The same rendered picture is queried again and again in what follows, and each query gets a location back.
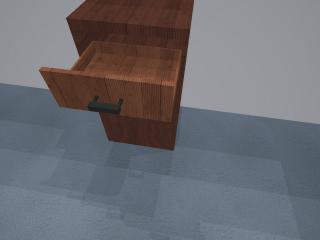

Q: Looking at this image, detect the handle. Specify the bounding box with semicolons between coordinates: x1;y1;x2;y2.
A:
87;95;123;115

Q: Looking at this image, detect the cabinet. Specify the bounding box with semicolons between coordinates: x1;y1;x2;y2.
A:
66;0;194;151

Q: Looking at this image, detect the drawer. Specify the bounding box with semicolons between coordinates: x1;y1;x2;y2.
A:
39;40;182;122

